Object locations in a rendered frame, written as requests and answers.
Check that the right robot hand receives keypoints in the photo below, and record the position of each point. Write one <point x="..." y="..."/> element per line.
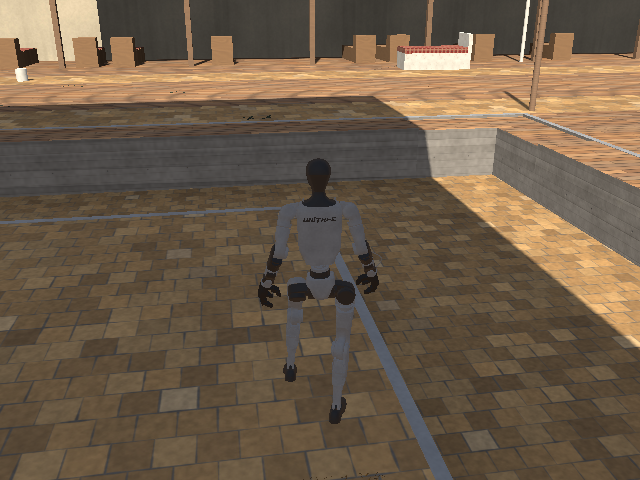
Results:
<point x="365" y="280"/>

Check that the right robot upper arm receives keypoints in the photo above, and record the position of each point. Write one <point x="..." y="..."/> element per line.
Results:
<point x="351" y="212"/>

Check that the left robot hand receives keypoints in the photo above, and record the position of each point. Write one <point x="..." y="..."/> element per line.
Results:
<point x="263" y="293"/>

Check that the left robot upper arm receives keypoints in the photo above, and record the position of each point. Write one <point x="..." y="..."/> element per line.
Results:
<point x="286" y="213"/>

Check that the right robot forearm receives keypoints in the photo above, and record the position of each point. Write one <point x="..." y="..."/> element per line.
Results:
<point x="368" y="262"/>

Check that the right robot thigh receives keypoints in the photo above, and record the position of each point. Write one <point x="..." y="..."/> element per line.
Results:
<point x="345" y="303"/>

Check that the right robot shin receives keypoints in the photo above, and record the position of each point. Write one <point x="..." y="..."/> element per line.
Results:
<point x="339" y="374"/>

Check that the left robot forearm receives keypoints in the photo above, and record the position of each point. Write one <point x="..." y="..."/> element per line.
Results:
<point x="271" y="270"/>

